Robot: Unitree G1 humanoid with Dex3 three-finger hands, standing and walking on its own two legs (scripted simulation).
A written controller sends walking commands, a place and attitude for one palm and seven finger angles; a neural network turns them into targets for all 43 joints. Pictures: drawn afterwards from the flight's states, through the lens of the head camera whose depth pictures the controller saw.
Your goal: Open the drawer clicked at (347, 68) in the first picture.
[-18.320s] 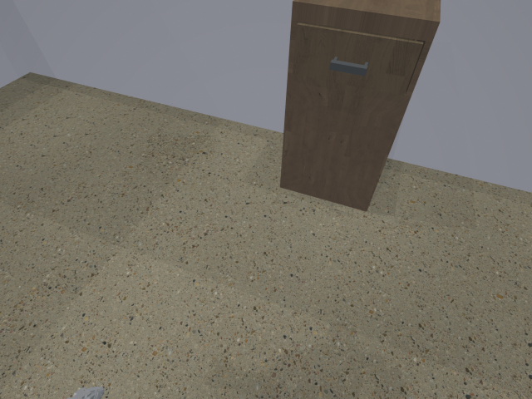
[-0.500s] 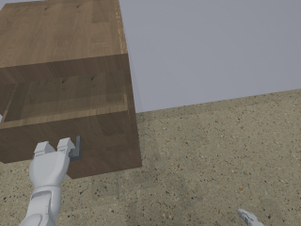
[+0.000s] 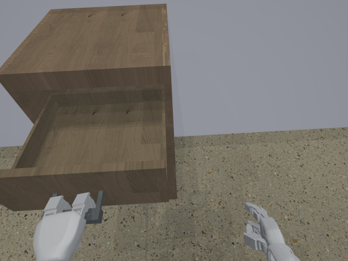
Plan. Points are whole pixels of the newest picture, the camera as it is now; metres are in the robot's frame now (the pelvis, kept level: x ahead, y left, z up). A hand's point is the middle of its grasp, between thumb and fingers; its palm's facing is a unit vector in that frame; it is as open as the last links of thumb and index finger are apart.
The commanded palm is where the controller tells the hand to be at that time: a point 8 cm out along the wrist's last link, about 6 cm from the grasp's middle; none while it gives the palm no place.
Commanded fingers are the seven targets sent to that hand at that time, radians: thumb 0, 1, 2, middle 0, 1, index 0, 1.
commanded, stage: pull the drawer open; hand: left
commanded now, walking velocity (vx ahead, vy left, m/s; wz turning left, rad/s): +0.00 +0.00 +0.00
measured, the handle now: (75, 206) +0.22 +0.26 +0.01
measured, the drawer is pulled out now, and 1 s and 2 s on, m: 0.27 0.30 0.30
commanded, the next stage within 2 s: open the thumb to release the handle in 0.28 s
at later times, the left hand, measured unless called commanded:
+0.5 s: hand (71, 250) +0.14 +0.24 -0.01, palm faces +0.02 -0.06 -1.00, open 6.2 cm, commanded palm +0.12 +0.24 +0.05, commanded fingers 0.00 0.41 0.69 -0.37 -1.30 -0.37 -1.30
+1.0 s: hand (71, 250) +0.14 +0.24 -0.01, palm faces +0.00 -0.08 -1.00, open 13.4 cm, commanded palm +0.12 +0.24 +0.04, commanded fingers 0.00 -0.50 0.30 -0.30 -1.20 -0.30 -1.20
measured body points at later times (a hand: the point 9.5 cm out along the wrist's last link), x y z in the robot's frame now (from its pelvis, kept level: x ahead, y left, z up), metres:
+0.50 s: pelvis -0.03 -0.01 -0.01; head +0.00 -0.04 +0.44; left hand +0.13 +0.24 +0.04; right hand +0.17 -0.24 -0.12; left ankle -0.04 +0.11 -0.70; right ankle -0.03 -0.10 -0.70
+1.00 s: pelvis -0.04 -0.01 +0.00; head -0.01 -0.04 +0.45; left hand +0.13 +0.24 +0.04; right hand +0.19 -0.22 -0.10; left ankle -0.04 +0.11 -0.70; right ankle -0.03 -0.10 -0.70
